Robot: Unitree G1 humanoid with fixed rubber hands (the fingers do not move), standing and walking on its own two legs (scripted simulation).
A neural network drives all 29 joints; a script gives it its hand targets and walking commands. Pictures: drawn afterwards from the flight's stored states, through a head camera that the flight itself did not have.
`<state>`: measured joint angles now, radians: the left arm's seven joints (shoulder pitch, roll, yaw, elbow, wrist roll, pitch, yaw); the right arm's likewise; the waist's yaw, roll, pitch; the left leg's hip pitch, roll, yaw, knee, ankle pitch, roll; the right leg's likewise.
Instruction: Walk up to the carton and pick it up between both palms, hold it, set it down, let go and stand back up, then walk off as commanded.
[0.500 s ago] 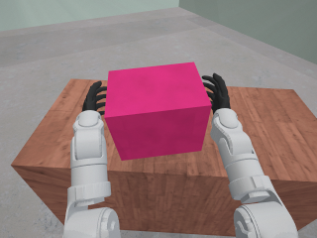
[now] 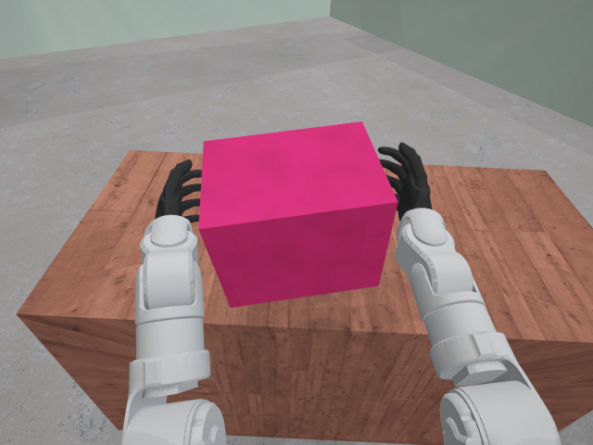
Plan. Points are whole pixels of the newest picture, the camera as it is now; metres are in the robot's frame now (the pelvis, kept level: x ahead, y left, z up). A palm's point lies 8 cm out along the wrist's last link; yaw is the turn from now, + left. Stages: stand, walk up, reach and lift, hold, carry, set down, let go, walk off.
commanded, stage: hold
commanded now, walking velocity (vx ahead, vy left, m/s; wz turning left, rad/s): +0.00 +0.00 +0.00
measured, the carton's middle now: (294, 216) +0.39 +0.01 +0.12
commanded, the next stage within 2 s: none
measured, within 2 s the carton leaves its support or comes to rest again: neither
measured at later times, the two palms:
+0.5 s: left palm (177, 220) +0.34 +0.16 +0.16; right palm (417, 206) +0.35 -0.15 +0.17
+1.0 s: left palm (173, 223) +0.34 +0.16 +0.16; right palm (413, 208) +0.35 -0.14 +0.17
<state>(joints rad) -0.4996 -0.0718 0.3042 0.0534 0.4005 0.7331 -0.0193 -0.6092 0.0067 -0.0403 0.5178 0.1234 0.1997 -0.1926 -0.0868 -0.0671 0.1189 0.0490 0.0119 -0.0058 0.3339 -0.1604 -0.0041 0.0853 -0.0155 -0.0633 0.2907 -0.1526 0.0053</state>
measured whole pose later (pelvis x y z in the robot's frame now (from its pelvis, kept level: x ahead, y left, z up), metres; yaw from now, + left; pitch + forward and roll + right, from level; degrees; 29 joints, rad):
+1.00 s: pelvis +0.00 -0.01 +0.00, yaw +0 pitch -13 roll -1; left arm -0.48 -0.06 0.31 0.02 0.39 0.73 -0.04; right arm -0.58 0.02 -0.02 0.46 0.12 0.20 -0.22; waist -0.09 -0.07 0.13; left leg 0.06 0.02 -0.01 0.32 -0.15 -0.01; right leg 0.10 -0.01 -0.07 0.28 -0.15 0.00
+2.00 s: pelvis -0.01 -0.01 +0.00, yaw +0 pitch -13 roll +0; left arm -0.52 -0.07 0.32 0.07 0.42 0.73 -0.05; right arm -0.62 0.02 -0.05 0.49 0.09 0.20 -0.20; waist -0.09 -0.07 0.13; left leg 0.05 0.02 0.01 0.30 -0.13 -0.01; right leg 0.08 -0.01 -0.07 0.28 -0.14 0.00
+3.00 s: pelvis +0.03 -0.01 +0.00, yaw +1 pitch -10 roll +0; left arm -0.38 -0.11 0.31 0.25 0.37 0.42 0.00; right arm -0.54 0.01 -0.06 0.65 0.03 -0.14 -0.15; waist -0.06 -0.06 0.10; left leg 0.06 0.02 0.01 0.30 -0.18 -0.02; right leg 0.09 -0.01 -0.09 0.28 -0.19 -0.01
